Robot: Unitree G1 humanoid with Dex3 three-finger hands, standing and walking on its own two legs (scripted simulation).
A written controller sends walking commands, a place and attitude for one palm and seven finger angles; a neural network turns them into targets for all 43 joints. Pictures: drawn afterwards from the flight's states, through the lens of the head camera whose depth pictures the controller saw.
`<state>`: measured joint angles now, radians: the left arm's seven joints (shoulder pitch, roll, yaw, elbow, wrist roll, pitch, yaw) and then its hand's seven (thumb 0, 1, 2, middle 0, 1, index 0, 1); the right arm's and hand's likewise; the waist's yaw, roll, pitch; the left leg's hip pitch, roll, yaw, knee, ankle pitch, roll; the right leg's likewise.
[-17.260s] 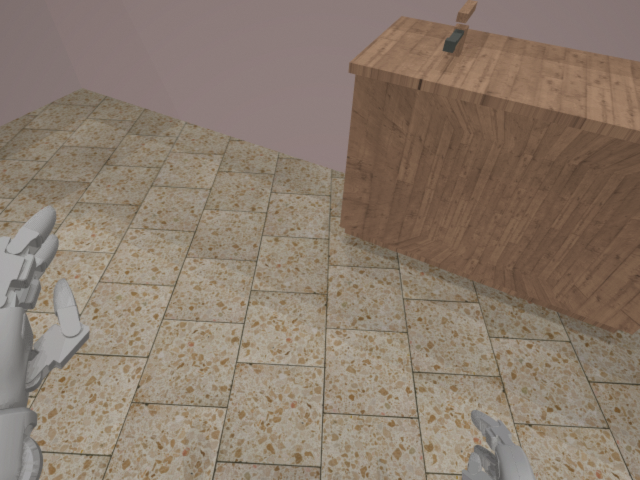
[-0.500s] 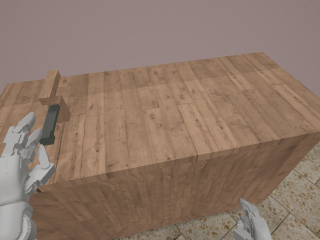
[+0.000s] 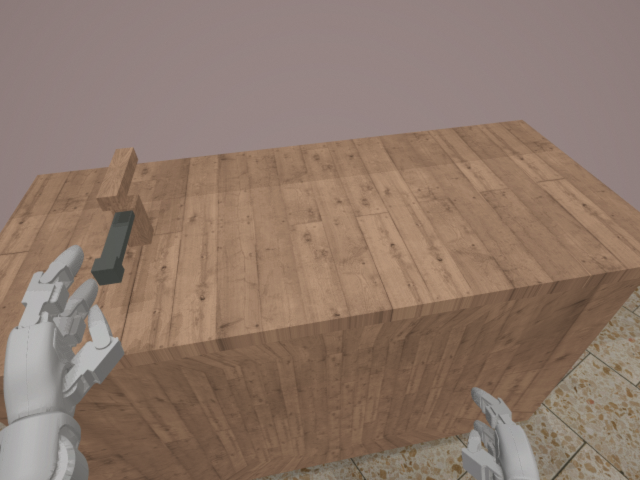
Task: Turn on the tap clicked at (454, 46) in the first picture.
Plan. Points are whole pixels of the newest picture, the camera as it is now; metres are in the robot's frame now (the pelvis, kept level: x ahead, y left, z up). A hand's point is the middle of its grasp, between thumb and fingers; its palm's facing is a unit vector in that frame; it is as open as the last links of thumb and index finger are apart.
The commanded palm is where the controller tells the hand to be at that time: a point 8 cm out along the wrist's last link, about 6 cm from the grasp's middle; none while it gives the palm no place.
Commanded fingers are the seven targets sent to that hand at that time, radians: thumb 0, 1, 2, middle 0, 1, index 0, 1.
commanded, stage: turn the palm inward beside the body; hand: left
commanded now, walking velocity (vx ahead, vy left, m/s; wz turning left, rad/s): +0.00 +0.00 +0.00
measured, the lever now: (108, 270) +0.32 +0.34 +0.10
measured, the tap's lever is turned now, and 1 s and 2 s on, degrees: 0 0 0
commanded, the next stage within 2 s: reach beside the lever's end, fingers flat in 0.64 s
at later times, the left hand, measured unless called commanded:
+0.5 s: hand (127, 355) +0.18 +0.22 +0.15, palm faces +0.51 -0.85 -0.12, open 7.5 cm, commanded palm +0.12 +0.26 +0.16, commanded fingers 0.00 0.90 0.90 -0.20 -0.30 -0.20 -0.30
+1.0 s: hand (119, 342) +0.20 +0.24 +0.15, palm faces +0.51 -0.85 -0.11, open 7.5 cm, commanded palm +0.15 +0.28 +0.15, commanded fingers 0.00 0.90 0.90 -0.20 -0.30 -0.20 -0.30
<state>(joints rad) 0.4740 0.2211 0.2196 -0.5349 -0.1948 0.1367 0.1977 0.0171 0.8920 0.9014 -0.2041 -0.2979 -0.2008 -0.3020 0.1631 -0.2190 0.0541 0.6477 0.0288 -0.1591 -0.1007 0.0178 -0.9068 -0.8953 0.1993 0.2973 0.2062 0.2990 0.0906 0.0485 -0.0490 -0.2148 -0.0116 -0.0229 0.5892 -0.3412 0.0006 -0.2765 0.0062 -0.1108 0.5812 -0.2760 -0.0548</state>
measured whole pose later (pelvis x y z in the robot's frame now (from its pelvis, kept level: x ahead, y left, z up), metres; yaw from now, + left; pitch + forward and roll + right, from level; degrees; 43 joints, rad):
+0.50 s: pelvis +0.00 -0.01 +0.00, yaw +1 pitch -2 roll +0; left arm 0.49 0.21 0.21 -0.56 -0.23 0.19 0.24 0.02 0.89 0.90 -0.20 -0.30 -0.20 -0.30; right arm 0.16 -0.23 0.04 0.66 0.04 -0.18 -0.09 0.02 -0.91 -0.90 0.20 0.30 0.20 0.30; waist 0.08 0.07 -0.05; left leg -0.24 0.01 -0.04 0.61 -0.35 -0.02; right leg -0.29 0.02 -0.13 0.59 -0.28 -0.07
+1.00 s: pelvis +0.01 +0.00 +0.00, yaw +0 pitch -1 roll +0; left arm 0.46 0.21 0.24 -0.50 -0.24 0.16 0.20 0.02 0.89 0.90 -0.20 -0.30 -0.20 -0.30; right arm 0.18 -0.23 0.05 0.65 0.04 -0.20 -0.10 0.02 -0.91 -0.90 0.20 0.30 0.21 0.30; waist 0.09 0.06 -0.05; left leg -0.22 -0.01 -0.03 0.59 -0.35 0.00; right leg -0.28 0.01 -0.12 0.58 -0.29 -0.06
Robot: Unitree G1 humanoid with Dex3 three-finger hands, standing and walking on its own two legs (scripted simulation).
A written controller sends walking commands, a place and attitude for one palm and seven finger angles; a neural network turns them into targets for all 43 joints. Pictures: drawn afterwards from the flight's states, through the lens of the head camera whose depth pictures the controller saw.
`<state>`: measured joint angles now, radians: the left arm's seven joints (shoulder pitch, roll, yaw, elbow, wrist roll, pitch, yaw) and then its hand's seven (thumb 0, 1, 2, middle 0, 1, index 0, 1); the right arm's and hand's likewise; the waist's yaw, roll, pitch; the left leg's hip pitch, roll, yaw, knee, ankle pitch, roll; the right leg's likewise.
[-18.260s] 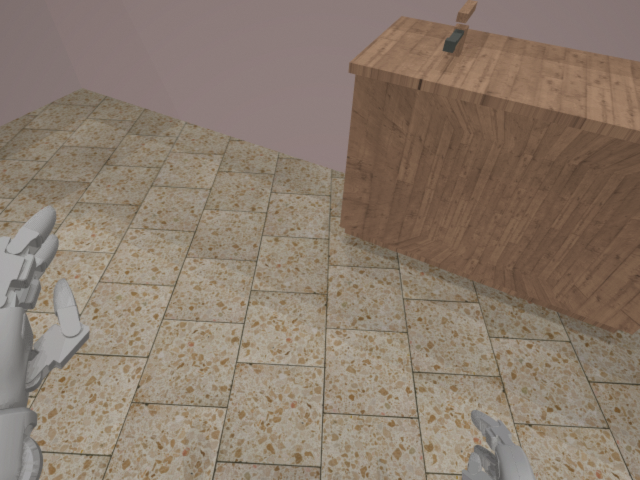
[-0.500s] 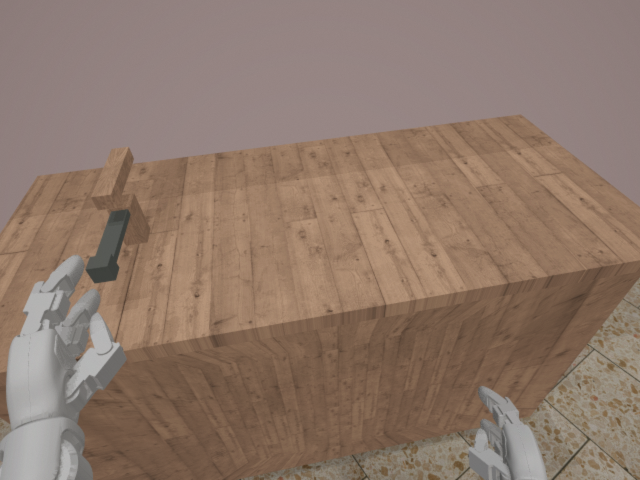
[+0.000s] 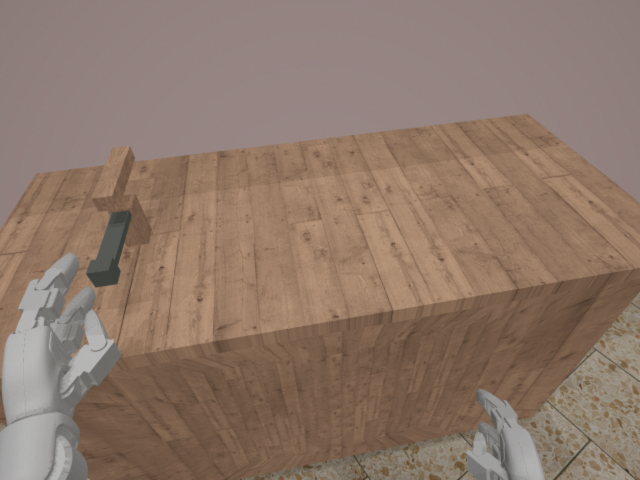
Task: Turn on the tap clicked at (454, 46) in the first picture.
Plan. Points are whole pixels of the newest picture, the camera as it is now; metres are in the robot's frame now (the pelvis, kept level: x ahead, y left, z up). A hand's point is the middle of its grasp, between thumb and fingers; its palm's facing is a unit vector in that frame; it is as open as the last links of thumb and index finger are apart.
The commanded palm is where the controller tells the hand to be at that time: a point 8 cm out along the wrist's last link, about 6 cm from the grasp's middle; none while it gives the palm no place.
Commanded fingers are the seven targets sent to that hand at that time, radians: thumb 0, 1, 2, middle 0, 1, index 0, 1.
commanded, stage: reach beside the lever's end, fingers flat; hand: left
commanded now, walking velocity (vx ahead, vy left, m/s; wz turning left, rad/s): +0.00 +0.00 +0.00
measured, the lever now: (104, 272) +0.32 +0.34 +0.10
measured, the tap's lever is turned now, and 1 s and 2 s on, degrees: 0 0 0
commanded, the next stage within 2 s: push the lever round in 1.94 s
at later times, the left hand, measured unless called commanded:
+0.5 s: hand (89, 331) +0.21 +0.28 +0.13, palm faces +0.55 -0.83 -0.12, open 7.5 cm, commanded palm +0.17 +0.33 +0.13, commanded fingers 0.00 0.90 0.90 -0.18 -0.25 -0.18 -0.25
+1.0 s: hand (77, 308) +0.25 +0.33 +0.12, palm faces +0.57 -0.81 -0.11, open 7.7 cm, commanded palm +0.20 +0.37 +0.12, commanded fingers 0.00 0.90 0.90 -0.16 -0.19 -0.16 -0.19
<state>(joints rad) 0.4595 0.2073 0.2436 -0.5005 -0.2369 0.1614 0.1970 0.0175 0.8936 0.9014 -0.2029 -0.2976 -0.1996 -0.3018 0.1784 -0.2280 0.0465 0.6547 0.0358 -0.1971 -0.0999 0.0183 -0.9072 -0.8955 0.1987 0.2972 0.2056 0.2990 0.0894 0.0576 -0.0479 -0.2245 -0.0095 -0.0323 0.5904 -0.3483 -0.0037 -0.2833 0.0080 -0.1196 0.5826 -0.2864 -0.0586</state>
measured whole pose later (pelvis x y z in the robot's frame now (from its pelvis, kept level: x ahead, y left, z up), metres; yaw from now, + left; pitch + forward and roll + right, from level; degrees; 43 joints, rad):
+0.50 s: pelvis +0.00 +0.00 +0.00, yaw +0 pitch +0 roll +0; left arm 0.32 0.26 0.37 -0.26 -0.27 0.11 0.15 0.02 0.89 0.90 -0.20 -0.27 -0.19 -0.28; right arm 0.18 -0.23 0.03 0.69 0.05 -0.20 -0.11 0.02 -0.91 -0.90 0.20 0.30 0.21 0.30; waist 0.07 0.05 -0.04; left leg -0.24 -0.01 -0.02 0.57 -0.33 0.00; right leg -0.30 0.01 -0.11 0.56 -0.26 -0.06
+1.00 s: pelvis +0.00 +0.01 +0.00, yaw -1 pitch +2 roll +0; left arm 0.13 0.32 0.47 0.03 -0.27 0.04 0.07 0.02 0.89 0.90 -0.17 -0.21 -0.17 -0.22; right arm 0.18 -0.24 0.02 0.71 0.05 -0.19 -0.12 0.02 -0.91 -0.90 0.20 0.30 0.21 0.30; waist 0.06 0.04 -0.04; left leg -0.28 -0.01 -0.02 0.58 -0.33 0.01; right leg -0.34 0.01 -0.10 0.56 -0.26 -0.05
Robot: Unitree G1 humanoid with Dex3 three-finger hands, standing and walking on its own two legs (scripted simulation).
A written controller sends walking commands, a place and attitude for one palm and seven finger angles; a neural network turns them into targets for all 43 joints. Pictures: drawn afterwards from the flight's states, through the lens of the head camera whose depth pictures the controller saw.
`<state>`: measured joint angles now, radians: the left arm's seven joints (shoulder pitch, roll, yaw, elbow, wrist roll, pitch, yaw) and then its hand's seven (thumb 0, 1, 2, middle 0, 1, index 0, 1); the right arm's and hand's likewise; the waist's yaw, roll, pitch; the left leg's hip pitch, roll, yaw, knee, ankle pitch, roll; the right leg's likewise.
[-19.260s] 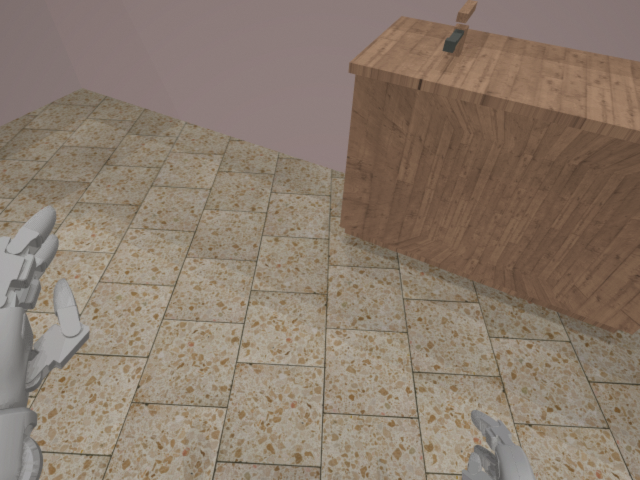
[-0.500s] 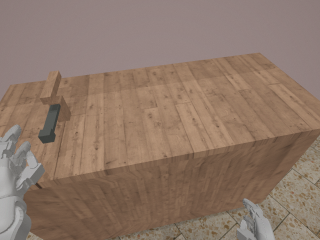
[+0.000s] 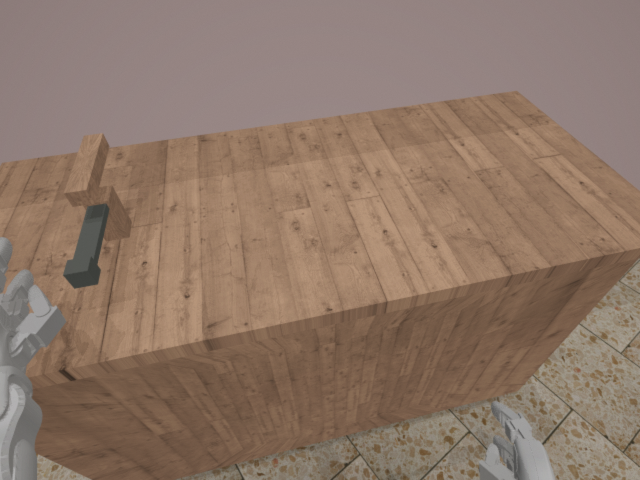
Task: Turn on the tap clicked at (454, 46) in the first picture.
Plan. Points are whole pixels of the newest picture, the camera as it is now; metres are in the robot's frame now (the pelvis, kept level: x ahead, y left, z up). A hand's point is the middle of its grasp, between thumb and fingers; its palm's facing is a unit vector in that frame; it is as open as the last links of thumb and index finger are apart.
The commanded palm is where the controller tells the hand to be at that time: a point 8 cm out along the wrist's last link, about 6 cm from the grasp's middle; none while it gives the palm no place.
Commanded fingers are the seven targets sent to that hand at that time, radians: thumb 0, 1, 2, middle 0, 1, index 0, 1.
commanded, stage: reach beside the lever's end, fingers flat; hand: left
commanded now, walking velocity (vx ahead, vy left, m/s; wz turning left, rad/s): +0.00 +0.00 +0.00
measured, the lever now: (82, 272) +0.31 +0.34 +0.10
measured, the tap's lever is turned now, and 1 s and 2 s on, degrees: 0 0 3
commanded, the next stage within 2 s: push the lever round in 0.94 s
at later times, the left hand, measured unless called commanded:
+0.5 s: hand (50, 292) +0.28 +0.36 +0.10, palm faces +0.58 -0.81 -0.11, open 7.8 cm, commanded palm +0.23 +0.40 +0.10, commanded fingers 0.00 0.90 0.90 -0.15 -0.15 -0.15 -0.15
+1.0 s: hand (43, 295) +0.28 +0.37 +0.09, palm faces +0.59 -0.80 -0.11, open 7.8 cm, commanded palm +0.23 +0.41 +0.09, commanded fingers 0.00 0.90 0.90 -0.15 -0.15 -0.15 -0.15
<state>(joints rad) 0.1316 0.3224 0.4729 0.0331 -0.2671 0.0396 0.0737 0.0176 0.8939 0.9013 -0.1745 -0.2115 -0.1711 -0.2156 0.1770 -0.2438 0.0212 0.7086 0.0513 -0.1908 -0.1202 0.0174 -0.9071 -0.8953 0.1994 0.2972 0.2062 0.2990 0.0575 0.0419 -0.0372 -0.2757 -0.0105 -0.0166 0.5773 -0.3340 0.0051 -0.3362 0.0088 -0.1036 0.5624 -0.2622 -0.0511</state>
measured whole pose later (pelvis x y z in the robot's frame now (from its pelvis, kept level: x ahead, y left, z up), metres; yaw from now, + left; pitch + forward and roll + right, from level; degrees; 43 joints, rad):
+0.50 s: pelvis +0.00 +0.01 +0.00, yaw +0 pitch +5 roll +0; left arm -0.06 0.41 0.55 0.34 -0.24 -0.06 -0.02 0.02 0.89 0.90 -0.15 -0.15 -0.15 -0.16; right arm 0.21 -0.26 0.02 0.71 0.05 -0.18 -0.12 0.02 -0.91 -0.90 0.20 0.30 0.21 0.30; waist 0.03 0.03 -0.04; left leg -0.34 -0.02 -0.02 0.61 -0.35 0.01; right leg -0.40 0.00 -0.10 0.58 -0.27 -0.04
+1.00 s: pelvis +0.00 +0.01 +0.00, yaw +0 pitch +6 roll -1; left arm -0.05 0.41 0.59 0.38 -0.25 -0.12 -0.04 0.02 0.89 0.90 -0.15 -0.15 -0.15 -0.15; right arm 0.23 -0.26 0.01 0.71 0.04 -0.16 -0.12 0.02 -0.91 -0.90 0.20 0.30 0.21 0.30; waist 0.03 0.03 -0.05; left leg -0.38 -0.01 -0.02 0.64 -0.36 0.02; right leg -0.42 0.00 -0.10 0.60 -0.27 -0.04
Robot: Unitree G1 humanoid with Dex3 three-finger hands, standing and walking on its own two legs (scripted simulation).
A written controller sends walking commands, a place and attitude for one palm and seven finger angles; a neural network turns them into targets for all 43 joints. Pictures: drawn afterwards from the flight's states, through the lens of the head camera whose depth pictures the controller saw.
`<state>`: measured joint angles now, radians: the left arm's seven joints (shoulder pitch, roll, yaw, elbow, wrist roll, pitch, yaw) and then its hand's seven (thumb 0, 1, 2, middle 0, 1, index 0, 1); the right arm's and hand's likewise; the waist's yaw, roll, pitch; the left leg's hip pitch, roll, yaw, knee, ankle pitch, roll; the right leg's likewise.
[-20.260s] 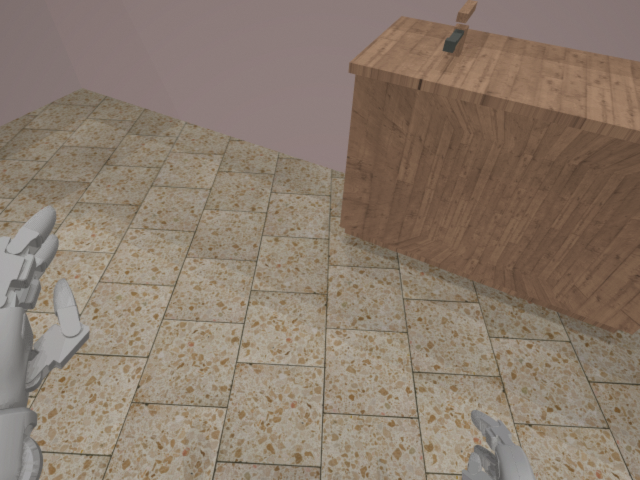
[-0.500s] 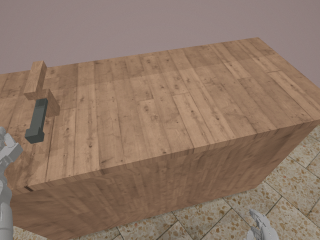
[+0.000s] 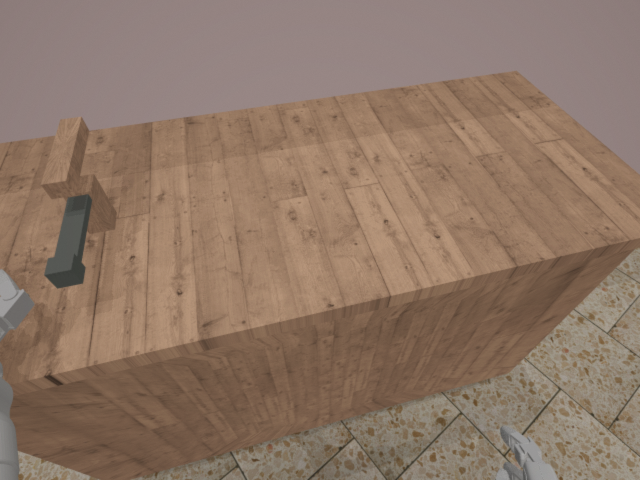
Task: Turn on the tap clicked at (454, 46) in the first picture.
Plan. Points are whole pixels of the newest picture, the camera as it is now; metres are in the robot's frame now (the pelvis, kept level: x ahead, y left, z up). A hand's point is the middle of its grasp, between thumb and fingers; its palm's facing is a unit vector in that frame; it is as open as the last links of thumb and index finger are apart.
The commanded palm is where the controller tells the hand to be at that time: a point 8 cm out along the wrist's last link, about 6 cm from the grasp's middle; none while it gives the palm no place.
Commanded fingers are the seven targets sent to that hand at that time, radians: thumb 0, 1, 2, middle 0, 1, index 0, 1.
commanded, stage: push the lever round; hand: left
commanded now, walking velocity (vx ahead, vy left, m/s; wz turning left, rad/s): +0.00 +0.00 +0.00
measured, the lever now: (65, 271) +0.31 +0.33 +0.10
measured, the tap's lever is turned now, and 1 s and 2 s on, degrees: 0 3 31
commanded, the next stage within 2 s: none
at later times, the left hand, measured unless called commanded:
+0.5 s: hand (45, 292) +0.28 +0.34 +0.10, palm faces +0.57 -0.81 -0.11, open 7.8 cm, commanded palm +0.24 +0.37 +0.10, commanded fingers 0.00 0.90 0.90 -0.15 -0.15 -0.15 -0.15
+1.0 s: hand (66, 296) +0.28 +0.32 +0.10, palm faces +0.62 -0.78 -0.06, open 7.7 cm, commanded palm +0.24 +0.34 +0.10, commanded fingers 0.00 0.90 0.90 -0.15 -0.15 -0.15 -0.15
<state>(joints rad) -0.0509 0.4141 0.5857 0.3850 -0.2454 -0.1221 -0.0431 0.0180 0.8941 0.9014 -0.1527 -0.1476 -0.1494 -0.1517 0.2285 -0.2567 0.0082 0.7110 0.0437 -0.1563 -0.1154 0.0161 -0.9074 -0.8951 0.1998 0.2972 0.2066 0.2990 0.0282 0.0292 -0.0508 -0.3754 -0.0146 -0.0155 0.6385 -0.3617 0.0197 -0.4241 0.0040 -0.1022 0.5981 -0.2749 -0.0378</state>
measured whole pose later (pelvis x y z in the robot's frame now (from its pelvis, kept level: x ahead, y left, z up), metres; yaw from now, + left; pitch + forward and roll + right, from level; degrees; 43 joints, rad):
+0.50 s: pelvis +0.00 +0.00 +0.00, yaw +0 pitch +6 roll -1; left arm -0.03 0.37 0.54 0.33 -0.24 -0.11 0.00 0.02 0.89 0.90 -0.15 -0.15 -0.15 -0.15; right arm 0.23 -0.25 0.01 0.69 0.04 -0.14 -0.11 0.02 -0.91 -0.90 0.20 0.30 0.21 0.30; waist 0.03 0.03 -0.06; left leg -0.37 -0.01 -0.01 0.63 -0.36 0.02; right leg -0.42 0.01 -0.10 0.59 -0.28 -0.04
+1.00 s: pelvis -0.01 -0.01 +0.00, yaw +0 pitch +5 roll +0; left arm -0.04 0.29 0.46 0.26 -0.22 -0.09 0.13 0.02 0.92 0.91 -0.15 -0.15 -0.15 -0.15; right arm 0.19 -0.25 0.01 0.71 0.04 -0.14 -0.11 0.02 -0.91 -0.90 0.20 0.30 0.21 0.30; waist 0.04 0.03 -0.05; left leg -0.36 -0.02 -0.02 0.63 -0.35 0.01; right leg -0.41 0.00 -0.11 0.60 -0.27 -0.05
